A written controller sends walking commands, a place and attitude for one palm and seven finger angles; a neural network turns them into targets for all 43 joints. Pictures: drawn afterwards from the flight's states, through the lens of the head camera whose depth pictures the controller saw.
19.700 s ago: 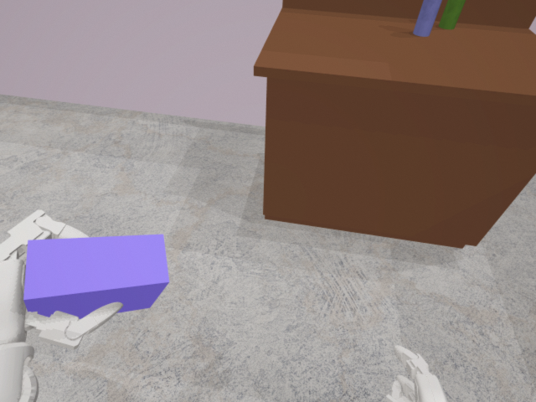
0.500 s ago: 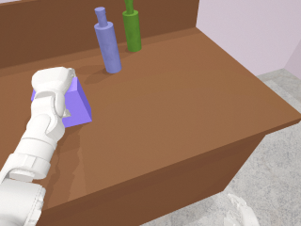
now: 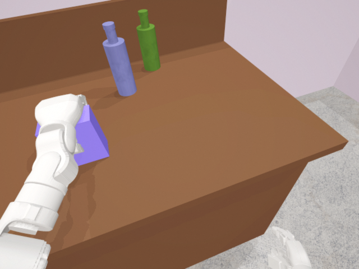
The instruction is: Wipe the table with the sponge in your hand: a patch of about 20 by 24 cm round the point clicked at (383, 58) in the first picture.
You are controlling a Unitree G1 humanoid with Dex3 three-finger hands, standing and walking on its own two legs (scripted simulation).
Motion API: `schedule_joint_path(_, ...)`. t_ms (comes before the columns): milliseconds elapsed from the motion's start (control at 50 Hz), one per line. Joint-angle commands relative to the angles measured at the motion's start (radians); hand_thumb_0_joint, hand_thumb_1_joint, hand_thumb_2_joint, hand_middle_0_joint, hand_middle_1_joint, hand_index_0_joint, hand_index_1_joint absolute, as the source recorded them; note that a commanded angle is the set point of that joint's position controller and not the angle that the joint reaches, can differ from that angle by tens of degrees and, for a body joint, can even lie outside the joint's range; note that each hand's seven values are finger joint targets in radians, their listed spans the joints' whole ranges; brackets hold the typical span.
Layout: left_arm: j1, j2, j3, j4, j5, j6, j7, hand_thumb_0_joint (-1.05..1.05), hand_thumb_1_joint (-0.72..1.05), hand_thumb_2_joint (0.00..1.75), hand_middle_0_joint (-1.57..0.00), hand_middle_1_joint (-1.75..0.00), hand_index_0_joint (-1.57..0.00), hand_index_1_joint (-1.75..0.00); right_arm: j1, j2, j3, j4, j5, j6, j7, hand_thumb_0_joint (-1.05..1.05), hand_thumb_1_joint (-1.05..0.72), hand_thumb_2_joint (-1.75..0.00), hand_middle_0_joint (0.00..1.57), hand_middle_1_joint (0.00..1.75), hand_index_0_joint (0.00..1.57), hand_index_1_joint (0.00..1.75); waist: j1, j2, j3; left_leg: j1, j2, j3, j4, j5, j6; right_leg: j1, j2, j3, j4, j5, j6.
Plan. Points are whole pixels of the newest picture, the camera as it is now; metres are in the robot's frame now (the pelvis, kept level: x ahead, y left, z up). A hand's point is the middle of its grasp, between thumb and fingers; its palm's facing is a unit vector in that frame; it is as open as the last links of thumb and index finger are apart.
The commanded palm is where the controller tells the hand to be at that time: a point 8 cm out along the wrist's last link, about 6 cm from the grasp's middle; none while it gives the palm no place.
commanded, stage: wipe back along the middle lane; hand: left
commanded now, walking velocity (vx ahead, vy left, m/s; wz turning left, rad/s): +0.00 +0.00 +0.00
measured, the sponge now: (80, 144) +0.36 +0.29 +0.09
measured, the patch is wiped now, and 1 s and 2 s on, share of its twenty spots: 0.60 0.75 0.75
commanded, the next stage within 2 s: slide across to the third lane in 1.36 s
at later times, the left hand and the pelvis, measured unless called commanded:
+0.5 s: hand (71, 143) +0.32 +0.27 +0.14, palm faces +0.05 +0.00 -1.00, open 10.1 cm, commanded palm +0.28 +0.26 +0.17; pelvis -0.02 -0.01 +0.00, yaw +0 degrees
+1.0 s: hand (70, 156) +0.29 +0.25 +0.14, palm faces +0.14 -0.05 -0.99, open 10.0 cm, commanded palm +0.23 +0.23 +0.17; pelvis -0.01 -0.01 +0.00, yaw -1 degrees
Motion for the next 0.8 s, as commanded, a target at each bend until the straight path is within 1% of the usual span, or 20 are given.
schedule_joint_path(0, -0.183, 0.19, 0.108, -0.194, -0.024, 0.024, 0.0, 0.0, 0.1, 1.3, -1.2, -1.6, -1.2, -1.6, -0.161, -0.112, -0.036, -0.172, -0.001, -0.037, 0.004, 0.0, -0.9, -0.9, 0.2, 0.3, 0.2, 0.3, 0.022, -0.087, -0.26, 0.139, 0.008, -0.023, 0.0, 0.395, 0.004, 0.098, -0.018, 0.026, -0.006, 0.458, -0.029)
schedule_joint_path(60, -0.12, 0.18, 0.107, -0.215, -0.029, 0.047, 0.004, 0.0, 0.1, 1.3, -1.2, -1.6, -1.2, -1.6, -0.173, -0.111, -0.034, -0.174, 0.003, -0.03, 0.006, 0.0, -0.9, -0.9, 0.2, 0.3, 0.2, 0.3, 0.023, -0.108, -0.228, 0.119, 0.008, -0.022, -0.004, 0.354, 0.002, 0.083, -0.019, 0.029, -0.008, 0.429, -0.025)
schedule_joint_path(120, -0.136, 0.179, 0.093, -0.184, -0.032, 0.069, 0.005, 0.0, 0.1, 1.3, -1.2, -1.6, -1.2, -1.6, -0.184, -0.113, -0.029, -0.167, 0.009, -0.03, -0.005, 0.0, -0.9, -0.9, 0.2, 0.3, 0.2, 0.3, 0.014, -0.134, -0.187, 0.096, 0.008, -0.017, -0.017, 0.261, 0.004, 0.056, -0.019, 0.036, -0.025, 0.34, -0.02)
schedule_joint_path(180, -0.17, 0.176, 0.073, -0.195, -0.031, 0.072, 0.0, 0.0, 0.1, 1.3, -1.2, -1.6, -1.2, -1.6, -0.205, -0.113, -0.027, -0.168, 0.014, -0.036, -0.015, 0.0, -0.9, -0.9, 0.2, 0.3, 0.2, 0.3, 0.009, -0.093, -0.169, 0.102, 0.008, -0.021, -0.027, 0.201, 0.006, 0.027, -0.018, 0.046, -0.036, 0.256, -0.025)
schedule_joint_path(200, -0.168, 0.134, 0.035, -0.173, -0.028, 0.077, -0.002, 0.0, 0.1, 1.3, -1.2, -1.6, -1.2, -1.6, -0.198, -0.108, -0.026, -0.169, 0.013, -0.039, -0.018, 0.0, -0.9, -0.9, 0.2, 0.3, 0.2, 0.3, 0.006, -0.086, -0.171, 0.105, 0.006, -0.021, -0.026, 0.192, 0.007, 0.022, -0.016, 0.038, -0.038, 0.237, -0.025)
schedule_joint_path(220, -0.175, 0.122, 0.023, -0.162, -0.025, 0.076, -0.005, 0.0, 0.1, 1.3, -1.2, -1.6, -1.2, -1.6, -0.196, -0.106, -0.024, -0.164, 0.017, -0.042, -0.019, 0.0, -0.9, -0.9, 0.2, 0.3, 0.2, 0.3, -0.001, -0.098, -0.164, 0.104, 0.008, -0.025, -0.026, 0.179, 0.006, 0.007, -0.017, 0.039, -0.042, 0.218, -0.023)
schedule_joint_path(260, -0.158, 0.13, 0.032, -0.135, -0.027, 0.072, -0.006, 0.0, 0.1, 1.3, -1.2, -1.6, -1.2, -1.6, -0.192, -0.108, -0.025, -0.16, 0.015, -0.042, -0.023, 0.0, -0.9, -0.9, 0.2, 0.3, 0.2, 0.3, 0.001, -0.123, -0.16, 0.097, 0.008, -0.024, -0.027, 0.158, 0.007, 0.012, -0.017, 0.041, -0.048, 0.204, -0.019)
schedule_joint_path(280, -0.171, 0.156, 0.057, -0.147, -0.036, 0.061, -0.006, 0.0, 0.1, 1.3, -1.2, -1.6, -1.2, -1.6, -0.2, -0.109, -0.025, -0.164, 0.016, -0.047, -0.026, 0.0, -0.9, -0.9, 0.2, 0.3, 0.2, 0.3, 0.002, -0.119, -0.162, 0.099, 0.011, -0.026, -0.031, 0.147, 0.008, 0.011, -0.018, 0.05, -0.051, 0.192, -0.021)
schedule_joint_path(360, -0.105, 0.09, 0.015, -0.15, -0.038, 0.052, -0.004, 0.0, 0.1, 1.3, -1.2, -1.6, -1.2, -1.6, -0.201, -0.1, -0.023, -0.171, 0.013, -0.05, -0.021, 0.0, -0.9, -0.9, 0.2, 0.3, 0.2, 0.3, 0.007, -0.111, -0.153, 0.096, 0.009, -0.02, -0.024, 0.145, 0.007, 0.01, -0.019, 0.046, -0.049, 0.195, -0.017)
schedule_joint_path(380, -0.095, 0.118, 0.045, -0.146, -0.041, 0.049, -0.002, 0.0, 0.1, 1.3, -1.2, -1.6, -1.2, -1.6, -0.201, -0.105, -0.025, -0.168, 0.013, -0.051, -0.021, 0.0, -0.9, -0.9, 0.2, 0.3, 0.2, 0.3, 0.008, -0.121, -0.144, 0.093, 0.013, -0.024, -0.027, 0.136, 0.007, 0.004, -0.017, 0.049, -0.05, 0.184, -0.02)
schedule_joint_path(440, -0.017, 0.083, 0.029, -0.173, -0.048, 0.055, -0.002, 0.0, 0.1, 1.3, -1.2, -1.6, -1.2, -1.6, -0.208, -0.101, -0.025, -0.178, 0.011, -0.046, -0.015, 0.0, -0.9, -0.9, 0.2, 0.3, 0.2, 0.3, 0.018, -0.131, -0.15, 0.09, 0.009, -0.017, -0.014, 0.166, 0.008, 0.029, -0.017, 0.048, -0.04, 0.241, -0.016)
schedule_joint_path(480, -0.007, 0.125, 0.067, -0.207, -0.058, 0.062, 0.001, 0.0, 0.1, 1.3, -1.2, -1.6, -1.2, -1.6, -0.221, -0.106, -0.022, -0.18, 0.011, -0.042, -0.011, 0.0, -0.9, -0.9, 0.2, 0.3, 0.2, 0.3, 0.022, -0.133, -0.154, 0.084, 0.013, -0.018, -0.017, 0.167, 0.005, 0.036, -0.018, 0.055, -0.034, 0.245, -0.016)
schedule_joint_path(520, 0.008, 0.076, 0.027, -0.225, -0.059, 0.076, 0.001, 0.0, 0.1, 1.3, -1.2, -1.6, -1.2, -1.6, -0.231, -0.098, -0.021, -0.184, 0.015, -0.041, -0.01, 0.0, -0.9, -0.9, 0.2, 0.3, 0.2, 0.3, 0.019, -0.128, -0.133, 0.081, 0.011, -0.013, -0.016, 0.155, 0.005, 0.019, -0.018, 0.05, -0.036, 0.225, -0.011)
schedule_joint_path(580, 0.015, 0.122, 0.062, -0.258, -0.063, 0.095, 0.004, 0.0, 0.1, 1.3, -1.2, -1.6, -1.2, -1.6, -0.247, -0.103, -0.02, -0.185, 0.014, -0.038, -0.01, 0.0, -0.9, -0.9, 0.2, 0.3, 0.2, 0.3, 0.025, -0.115, -0.126, 0.081, 0.014, -0.017, -0.018, 0.157, 0.002, 0.02, -0.017, 0.058, -0.032, 0.223, -0.016)
schedule_joint_path(600, 0.04, 0.093, 0.043, -0.264, -0.066, 0.103, 0.002, 0.0, 0.1, 1.3, -1.2, -1.6, -1.2, -1.6, -0.241, -0.1, -0.021, -0.191, 0.011, -0.038, -0.012, 0.0, -0.9, -0.9, 0.2, 0.3, 0.2, 0.3, 0.029, -0.14, -0.138, 0.081, 0.009, -0.014, -0.009, 0.173, 0.006, 0.037, -0.016, 0.052, -0.026, 0.249, -0.013)
schedule_joint_path(660, 0.077, 0.083, 0.034, -0.3, -0.068, 0.125, -0.005, 0.0, 0.1, 1.3, -1.2, -1.6, -1.2, -1.6, -0.254, -0.097, -0.017, -0.191, 0.014, -0.035, -0.007, 0.0, -0.9, -0.9, 0.2, 0.3, 0.2, 0.3, 0.028, -0.132, -0.142, 0.083, 0.012, -0.01, -0.003, 0.197, 0.003, 0.04, -0.019, 0.056, -0.016, 0.292, -0.01)
schedule_joint_path(680, 0.09, 0.119, 0.072, -0.331, -0.072, 0.125, -0.002, 0.0, 0.1, 1.3, -1.2, -1.6, -1.2, -1.6, -0.264, -0.099, -0.019, -0.197, 0.012, -0.037, -0.006, 0.0, -0.9, -0.9, 0.2, 0.3, 0.2, 0.3, 0.038, -0.125, -0.154, 0.087, 0.013, -0.013, -0.002, 0.198, 0.003, 0.048, -0.019, 0.067, -0.011, 0.292, -0.015)
schedule_joint_path(700, 0.133, 0.078, 0.039, -0.339, -0.07, 0.131, -0.005, 0.0, 0.1, 1.3, -1.2, -1.6, -1.2, -1.6, -0.259, -0.096, -0.019, -0.205, 0.01, -0.038, -0.004, 0.0, -0.9, -0.9, 0.2, 0.3, 0.2, 0.3, 0.04, -0.128, -0.166, 0.089, 0.009, -0.008, 0.007, 0.218, 0.005, 0.061, -0.018, 0.054, -0.003, 0.316, -0.013)
schedule_joint_path(740, 0.193, 0.054, 0.031, -0.383, -0.079, 0.14, -0.011, 0.0, 0.1, 1.3, -1.2, -1.6, -1.2, -1.6, -0.269, -0.092, -0.016, -0.211, 0.012, -0.037, 0.004, 0.0, -0.9, -0.9, 0.2, 0.3, 0.2, 0.3, 0.043, -0.135, -0.159, 0.092, 0.014, -0.01, 0.011, 0.241, 0.003, 0.058, -0.018, 0.052, 0.004, 0.348, -0.011)
schedule_joint_path(780, 0.185, 0.076, 0.05, -0.434, -0.08, 0.148, -0.009, 0.0, 0.1, 1.3, -1.2, -1.6, -1.2, -1.6, -0.291, -0.09, -0.015, -0.216, 0.013, -0.035, 0.005, 0.0, -0.9, -0.9, 0.2, 0.3, 0.2, 0.3, 0.044, -0.121, -0.148, 0.096, 0.019, -0.017, 0.004, 0.229, 0.001, 0.039, -0.015, 0.058, 0.005, 0.312, -0.015)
